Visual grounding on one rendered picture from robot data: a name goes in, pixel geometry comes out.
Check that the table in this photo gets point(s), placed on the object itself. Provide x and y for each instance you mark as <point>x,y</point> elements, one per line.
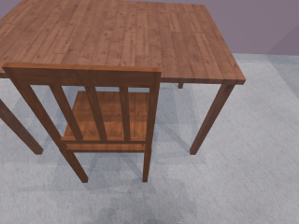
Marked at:
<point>182,39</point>

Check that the chair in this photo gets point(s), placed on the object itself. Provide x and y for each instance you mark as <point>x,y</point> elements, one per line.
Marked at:
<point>99,121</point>

